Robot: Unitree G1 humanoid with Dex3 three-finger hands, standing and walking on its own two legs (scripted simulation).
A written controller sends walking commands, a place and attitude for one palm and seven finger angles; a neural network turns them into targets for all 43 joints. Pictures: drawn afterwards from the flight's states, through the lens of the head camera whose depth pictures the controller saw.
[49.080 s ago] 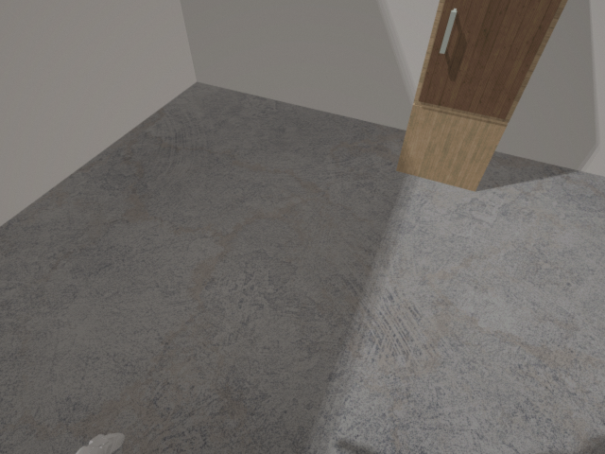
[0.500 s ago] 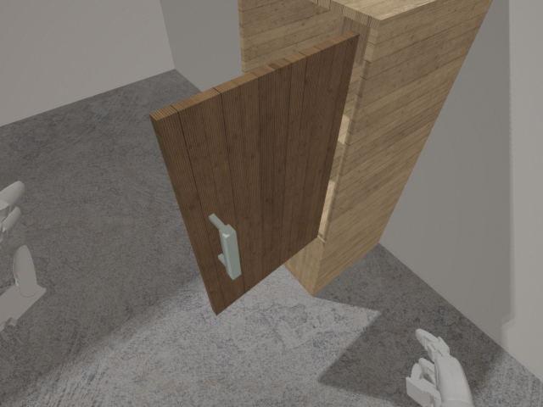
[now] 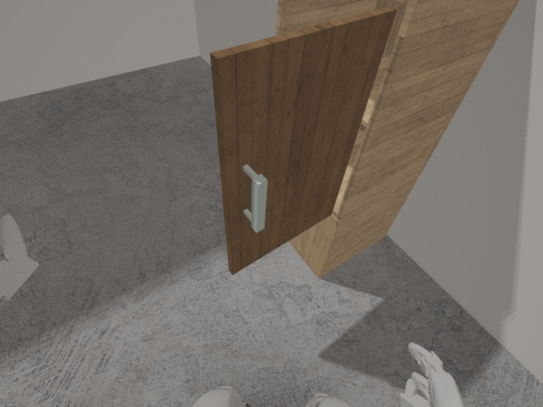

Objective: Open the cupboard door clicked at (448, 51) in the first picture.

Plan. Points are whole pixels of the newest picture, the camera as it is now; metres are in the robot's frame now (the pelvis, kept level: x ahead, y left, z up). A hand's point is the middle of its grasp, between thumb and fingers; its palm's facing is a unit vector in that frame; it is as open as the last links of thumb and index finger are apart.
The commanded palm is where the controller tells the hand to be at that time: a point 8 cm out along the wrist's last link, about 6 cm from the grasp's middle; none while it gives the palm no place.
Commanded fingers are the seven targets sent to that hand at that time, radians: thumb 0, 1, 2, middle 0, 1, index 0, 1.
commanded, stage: step back with the hand held close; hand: left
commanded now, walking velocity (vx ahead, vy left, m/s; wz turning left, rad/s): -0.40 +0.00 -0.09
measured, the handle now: (253, 199) +0.49 +0.06 -0.02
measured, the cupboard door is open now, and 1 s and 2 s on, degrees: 93 93 93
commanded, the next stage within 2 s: stop stepping back and stand still in 0.24 s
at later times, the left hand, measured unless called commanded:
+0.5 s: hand (53, 317) +0.16 +0.21 +0.19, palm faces +0.22 -0.84 -0.49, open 7.4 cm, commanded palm +0.09 +0.26 +0.20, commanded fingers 0.00 0.90 0.90 -0.20 -0.30 -0.20 -0.30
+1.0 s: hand out of the picture +0.05 +0.21 +0.18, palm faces +0.38 -0.81 -0.44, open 7.4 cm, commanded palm -0.01 +0.26 +0.20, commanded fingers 0.00 0.90 0.90 -0.20 -0.30 -0.20 -0.30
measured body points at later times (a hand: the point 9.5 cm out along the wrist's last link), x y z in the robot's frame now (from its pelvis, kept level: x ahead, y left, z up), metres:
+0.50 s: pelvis -0.10 -0.02 +0.02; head -0.07 +0.01 +0.47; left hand +0.14 +0.25 +0.22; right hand +0.05 -0.27 -0.03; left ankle +0.00 +0.06 -0.72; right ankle -0.14 -0.13 -0.68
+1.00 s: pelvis -0.17 -0.03 +0.01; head -0.20 -0.03 +0.46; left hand +0.03 +0.25 +0.21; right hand -0.06 -0.29 -0.07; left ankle -0.17 +0.12 -0.72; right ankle -0.11 -0.11 -0.72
